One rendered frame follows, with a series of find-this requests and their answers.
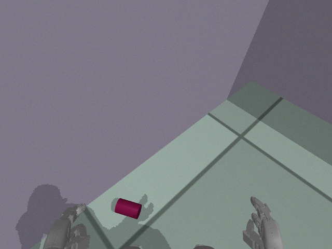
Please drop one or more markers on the can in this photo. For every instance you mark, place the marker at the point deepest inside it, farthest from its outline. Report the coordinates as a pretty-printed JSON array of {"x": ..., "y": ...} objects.
[{"x": 128, "y": 208}]

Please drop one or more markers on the right robot hand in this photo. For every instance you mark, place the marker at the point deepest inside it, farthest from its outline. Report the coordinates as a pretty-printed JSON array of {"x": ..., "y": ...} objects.
[{"x": 268, "y": 229}]

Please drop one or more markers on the left robot hand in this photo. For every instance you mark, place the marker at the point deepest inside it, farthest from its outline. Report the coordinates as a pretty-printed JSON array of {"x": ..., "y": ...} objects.
[{"x": 62, "y": 236}]

